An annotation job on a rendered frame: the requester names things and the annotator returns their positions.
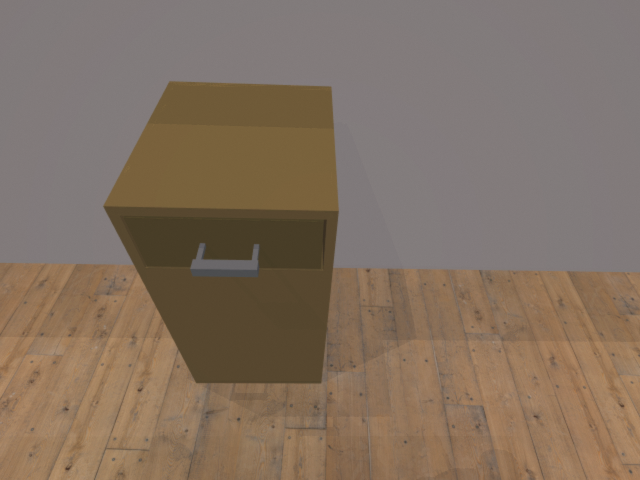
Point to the handle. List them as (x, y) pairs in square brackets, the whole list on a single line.
[(225, 268)]

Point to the drawer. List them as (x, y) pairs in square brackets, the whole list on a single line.
[(174, 241)]

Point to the cabinet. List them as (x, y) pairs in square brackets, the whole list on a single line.
[(230, 150)]

